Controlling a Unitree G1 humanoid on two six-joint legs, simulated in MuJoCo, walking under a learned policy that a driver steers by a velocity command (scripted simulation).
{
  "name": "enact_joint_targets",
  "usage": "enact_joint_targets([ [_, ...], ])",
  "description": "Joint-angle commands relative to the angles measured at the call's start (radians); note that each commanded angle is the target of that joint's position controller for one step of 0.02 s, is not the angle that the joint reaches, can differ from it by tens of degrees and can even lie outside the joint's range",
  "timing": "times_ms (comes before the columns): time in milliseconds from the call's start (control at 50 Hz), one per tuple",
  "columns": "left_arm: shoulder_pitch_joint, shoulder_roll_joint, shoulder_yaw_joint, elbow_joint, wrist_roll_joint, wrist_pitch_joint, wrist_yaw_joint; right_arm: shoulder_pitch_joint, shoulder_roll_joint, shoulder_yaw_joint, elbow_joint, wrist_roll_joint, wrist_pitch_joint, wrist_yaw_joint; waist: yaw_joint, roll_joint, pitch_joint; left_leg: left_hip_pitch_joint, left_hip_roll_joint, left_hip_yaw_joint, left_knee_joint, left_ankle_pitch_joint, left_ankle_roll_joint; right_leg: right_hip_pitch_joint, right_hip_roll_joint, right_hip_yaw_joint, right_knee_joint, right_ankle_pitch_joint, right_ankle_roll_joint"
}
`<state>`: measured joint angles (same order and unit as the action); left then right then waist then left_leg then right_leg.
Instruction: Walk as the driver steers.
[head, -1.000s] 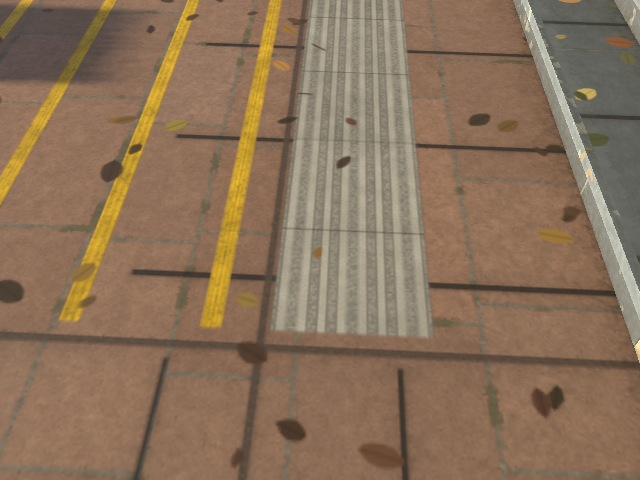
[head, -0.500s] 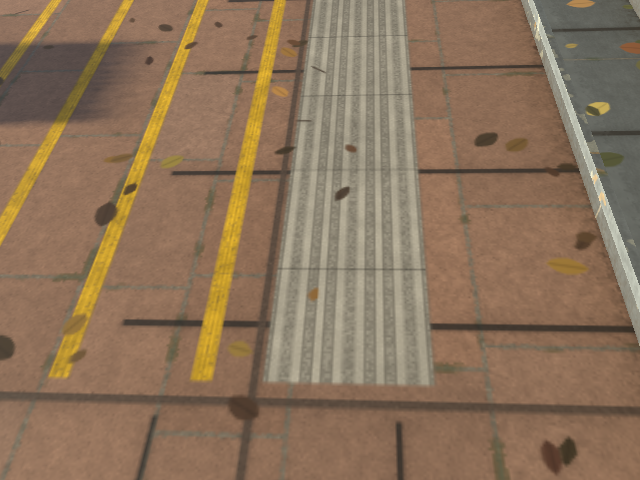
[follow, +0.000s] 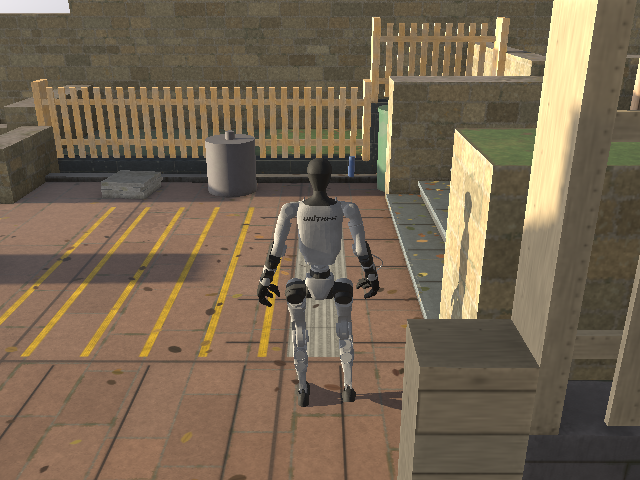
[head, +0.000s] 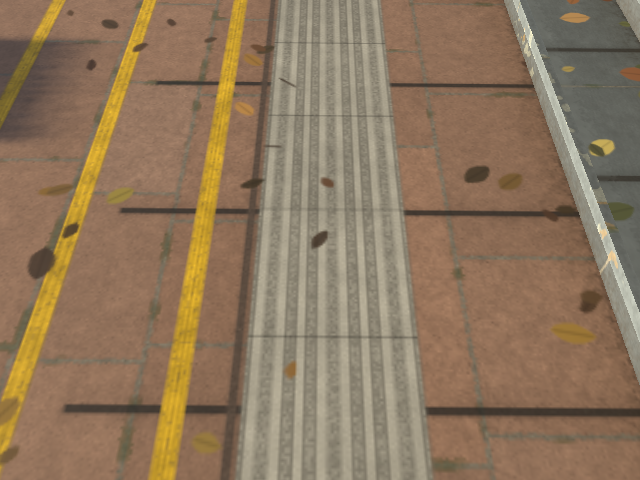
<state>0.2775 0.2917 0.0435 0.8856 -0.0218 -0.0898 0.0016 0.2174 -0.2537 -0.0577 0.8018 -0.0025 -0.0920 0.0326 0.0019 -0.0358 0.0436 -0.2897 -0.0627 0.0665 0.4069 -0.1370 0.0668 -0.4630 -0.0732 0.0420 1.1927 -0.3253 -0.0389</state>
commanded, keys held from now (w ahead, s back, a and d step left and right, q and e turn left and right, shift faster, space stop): w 0.90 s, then w+e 0.10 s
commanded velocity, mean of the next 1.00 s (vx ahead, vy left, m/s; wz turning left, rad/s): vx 0.50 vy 0.00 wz -0.01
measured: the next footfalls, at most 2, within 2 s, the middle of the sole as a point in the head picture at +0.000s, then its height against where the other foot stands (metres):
right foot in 0.36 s outside the picture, level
left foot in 0.90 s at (294, 381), level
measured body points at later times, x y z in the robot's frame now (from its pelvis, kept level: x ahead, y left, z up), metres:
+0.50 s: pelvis +0.29 -0.07 +0.00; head +0.32 -0.08 +0.45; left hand +0.41 +0.20 -0.11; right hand +0.36 -0.35 -0.13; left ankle +0.21 +0.08 -0.65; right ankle +0.35 -0.15 -0.74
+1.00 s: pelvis +0.57 -0.01 -0.01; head +0.60 +0.00 +0.44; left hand +0.59 +0.27 -0.15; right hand +0.74 -0.27 -0.10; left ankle +0.64 +0.08 -0.74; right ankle +0.43 -0.15 -0.65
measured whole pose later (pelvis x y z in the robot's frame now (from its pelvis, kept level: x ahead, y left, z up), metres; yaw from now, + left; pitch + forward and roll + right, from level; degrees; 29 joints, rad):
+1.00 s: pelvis +0.57 -0.01 -0.01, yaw -1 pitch +2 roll +0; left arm 0.35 0.29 0.05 0.92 -0.03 -0.07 0.00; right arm 0.10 -0.26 -0.04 0.81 0.00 -0.09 0.03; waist 0.03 -0.02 0.03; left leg -0.40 -0.01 0.06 0.53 -0.16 0.05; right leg -0.30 -0.01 0.05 1.10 -0.44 -0.03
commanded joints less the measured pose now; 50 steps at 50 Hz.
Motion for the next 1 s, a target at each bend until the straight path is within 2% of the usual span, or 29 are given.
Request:
enact_joint_targets([
  [20, 0.059, 0.046, 0.015, -0.053, 0.007, 0.013, 0.004, -0.015, -0.102, -0.02, -0.037, 0.005, -0.031, -0.001, 0.036, 0.091, -0.06, 0.095, 0.285, -0.291, -0.272, 0.11, 0.197, -0.123, -0.088, 0.041, -0.06, 0.053, 0.016],
  [80, -0.058, 0.046, 0.011, -0.1, 0.022, 0.018, 0.004, 0.024, -0.14, -0.028, -0.009, 0.005, -0.028, -0.016, 0.016, 0.075, -0.008, 0.075, 0.268, -0.22, -0.307, 0.143, 0.198, -0.2, -0.097, 0.025, -0.229, 0.204, 0.049],
  [160, -0.214, 0.026, -0.002, -0.141, 0.019, 0.003, -0.013, 0.082, -0.169, -0.029, 0.02, 0.016, -0.015, -0.027, -0.04, 0.071, 0.013, 0.075, 0.219, -0.121, -0.303, 0.149, 0.147, -0.127, -0.044, -0.03, -0.519, 0.434, 0.051],
  [240, -0.317, 0.046, -0.003, -0.188, 0.007, -0.003, -0.032, 0.154, -0.188, -0.033, 0.063, 0.027, 0.002, -0.03, -0.072, 0.08, 0.027, 0.222, 0.281, -0.142, -0.247, 0.126, 0.132, -0.152, -0.022, -0.018, -0.635, 0.411, 0.028],
  [300, -0.297, 0.078, 0.008, -0.2, 0.008, -0.009, -0.045, 0.153, -0.205, -0.039, 0.078, 0.027, 0.023, -0.036, -0.041, 0.103, 0.002, 0.324, 0.321, -0.161, -0.159, 0.241, 0.104, -0.105, 0.003, -0.03, -0.679, 0.283, -0.012],
  [320, -0.23, 0.098, 0.019, -0.185, 0.009, -0.011, -0.044, 0.133, -0.212, -0.04, 0.075, 0.026, 0.029, -0.037, 0.003, 0.112, -0.037, 0.331, 0.304, -0.142, -0.076, 0.387, 0.088, -0.005, 0.032, -0.058, -0.7, 0.257, -0.031],
  [340, -0.081, 0.14, 0.043, -0.139, 0.012, -0.012, -0.038, 0.128, -0.194, -0.031, 0.073, 0.022, 0.036, -0.039, 0.072, 0.099, -0.129, 0.295, 0.252, -0.102, 0.1, 0.504, 0.063, 0.195, 0.059, -0.083, -0.709, 0.26, -0.06],
  [360, 0.106, 0.215, 0.067, -0.102, 0.021, -0.009, -0.029, 0.14, -0.147, -0.01, 0.048, 0.001, 0.036, -0.043, 0.134, 0.007, -0.284, 0.117, 0.192, -0.051, 0.402, 0.315, 0.025, 0.497, -0.092, 0.08, -0.669, 0.306, -0.122],
  [380, 0.167, 0.3, 0.086, -0.079, 0.024, -0.002, -0.03, 0.271, -0.018, 0.028, 0.035, 0.003, 0.012, -0.031, 0.069, -0.27, -0.407, -0.304, 0.003, -0.044, 0.762, -0.292, -0.046, 0.845, -0.314, 0.57, -0.78, 0.093, -0.292],
  [400, 0.171, 0.192, 0.059, -0.087, 0.012, 0.0, -0.032, 0.222, -0.117, 0.008, 0.053, 0.022, -0.009, -0.026, 0.111, -0.194, -0.42, -0.428, 0.03, -0.186, 0.892, -0.435, -0.038, 0.857, -0.314, 0.697, -0.88, -0.042, -0.287],
  [420, 0.094, 0.151, 0.045, -0.102, 0.014, -0.002, -0.028, 0.122, -0.176, -0.009, 0.023, 0.047, -0.023, -0.022, 0.106, -0.134, -0.266, -0.499, 0.082, -0.177, 0.915, -0.359, -0.021, 0.739, -0.281, 0.545, -0.892, -0.019, -0.238],
  [440, 0.022, 0.131, 0.038, -0.117, 0.02, -0.002, -0.026, 0.06, -0.169, -0.006, 0.008, 0.044, -0.027, -0.027, 0.079, -0.051, -0.188, -0.476, 0.136, -0.148, 0.876, -0.266, -0.018, 0.6, -0.244, 0.425, -0.906, 0.08, -0.213],
  [460, -0.027, 0.104, 0.031, -0.122, 0.026, -0.004, -0.028, 0.027, -0.159, -0.009, 0.003, 0.026, -0.023, -0.032, 0.052, -0.017, -0.123, -0.439, 0.167, -0.139, 0.809, -0.207, -0.022, 0.475, -0.209, 0.342, -0.935, 0.182, -0.202],
  [480, -0.052, 0.081, 0.023, -0.125, 0.036, -0.009, -0.029, 0.043, -0.151, -0.012, 0.006, 0.019, -0.013, -0.032, 0.017, -0.036, -0.11, -0.375, 0.193, -0.148, 0.769, -0.166, -0.024, 0.4, -0.182, 0.287, -0.963, 0.242, -0.192],
  [520, -0.053, 0.082, 0.025, -0.117, 0.03, -0.019, -0.032, 0.073, -0.112, -0.006, 0.017, 0.017, 0.009, -0.033, -0.011, -0.038, -0.099, -0.324, 0.202, -0.14, 0.714, -0.134, -0.036, 0.334, -0.163, 0.224, -1.015, 0.296, -0.203],
  [580, -0.021, 0.116, 0.036, -0.091, 0.024, -0.024, -0.023, 0.0, -0.098, -0.002, -0.008, 0.006, 0.024, -0.037, -0.008, -0.012, -0.049, -0.387, 0.212, -0.132, 0.582, -0.032, -0.065, 0.313, -0.158, 0.149, -1.063, 0.36, -0.214],
  [620, 0.004, 0.123, 0.038, -0.076, 0.021, -0.017, -0.014, -0.061, -0.089, 0.001, -0.024, 0.003, 0.021, -0.034, 0.008, -0.011, -0.032, -0.405, 0.207, -0.124, 0.46, 0.081, -0.075, 0.327, -0.138, 0.099, -1.076, 0.368, -0.195],
  [700, 0.065, 0.138, 0.04, -0.043, 0.011, -0.008, -0.005, -0.196, -0.069, 0.011, -0.055, 0.011, 0.01, -0.02, 0.056, -0.017, 0.0, -0.352, 0.166, -0.082, 0.239, 0.24, -0.075, 0.344, -0.107, 0.024, -1.082, 0.343, -0.161],
  [760, 0.12, 0.144, 0.042, -0.01, 0.006, 0.006, -0.003, -0.278, -0.073, 0.014, -0.085, 0.019, 0.003, -0.006, 0.083, -0.019, 0.025, -0.367, 0.148, -0.077, 0.159, 0.226, -0.062, 0.431, -0.142, 0.03, -1.051, 0.342, -0.16],
  [800, 0.131, 0.149, 0.046, 0.004, 0.004, 0.017, 0.001, -0.306, -0.083, 0.012, -0.103, 0.021, -0.003, 0.006, 0.078, -0.027, 0.032, -0.379, 0.141, -0.082, 0.12, 0.169, -0.039, 0.502, -0.175, 0.041, -1.014, 0.381, -0.15],
  [840, 0.12, 0.16, 0.052, 0.009, 0.002, 0.027, 0.006, -0.28, -0.104, 0.006, -0.101, 0.02, -0.008, 0.015, 0.05, -0.043, 0.012, -0.322, 0.124, -0.071, 0.093, 0.097, -0.013, 0.548, -0.193, 0.045, -0.96, 0.481, -0.133],
  [860, 0.102, 0.169, 0.055, 0.007, 0.001, 0.031, 0.008, -0.227, -0.123, -0.003, -0.088, 0.018, -0.01, 0.014, 0.016, -0.057, -0.021, -0.235, 0.098, -0.048, 0.083, 0.068, 0.004, 0.554, -0.185, 0.034, -0.9, 0.621, -0.12],
  [880, 0.083, 0.165, 0.052, 0.003, 0.002, 0.037, 0.01, -0.11, -0.153, -0.022, -0.052, 0.015, -0.011, 0.01, -0.049, -0.052, -0.09, -0.069, 0.065, -0.017, 0.059, 0.075, 0.028, 0.532, -0.147, 0.0, -0.766, 0.765, -0.099],
  [900, 0.083, 0.135, 0.039, -0.01, 0.012, 0.039, 0.013, 0.064, -0.207, -0.046, -0.002, 0.01, -0.01, 0.0, -0.117, -0.022, -0.212, 0.205, 0.112, -0.064, 0.096, 0.105, 0.067, 0.406, -0.096, -0.039, -0.551, 0.712, -0.067],
  [920, 0.173, 0.04, 0.008, -0.039, 0.025, 0.024, 0.006, 0.197, -0.309, -0.07, 0.016, -0.011, -0.005, -0.01, -0.11, 0.177, -0.372, 0.618, 0.377, -0.453, 0.099, 0.05, 0.198, 0.024, 0.035, -0.08, -0.159, 0.315, -0.002],
  [940, 0.2, 0.014, -0.003, -0.019, 0.009, 0.002, 0.0, 0.219, -0.261, -0.058, 0.026, 0.005, 0.003, -0.008, -0.112, 0.307, -0.463, 0.723, 0.485, -0.787, -0.065, -0.113, 0.281, -0.191, 0.134, 0.034, 0.055, -0.252, 0.018],
  [960, 0.114, 0.123, 0.027, -0.035, -0.022, -0.013, -0.004, 0.16, -0.198, -0.039, 0.018, 0.012, 0.002, -0.011, -0.125, 0.208, -0.307, 0.604, 0.451, -0.675, -0.097, -0.201, 0.224, -0.293, 0.072, 0.102, 0.137, -0.224, 0.003],
  [980, 0.039, 0.135, 0.032, -0.058, -0.033, -0.017, -0.004, 0.091, -0.164, -0.029, 0.006, 0.009, 0.001, -0.015, -0.101, 0.162, -0.196, 0.459, 0.417, -0.523, -0.12, -0.182, 0.179, -0.304, 0.015, 0.073, 0.11, -0.129, -0.009],
  [1000, 0.005, 0.123, 0.034, -0.063, -0.023, -0.012, 0.002, 0.025, -0.13, -0.019, 0.003, 0.003, -0.004, -0.013, -0.067, 0.109, -0.118, 0.315, 0.375, -0.418, -0.164, -0.124, 0.152, -0.264, -0.024, 0.057, 0.046, -0.049, -0.005],
])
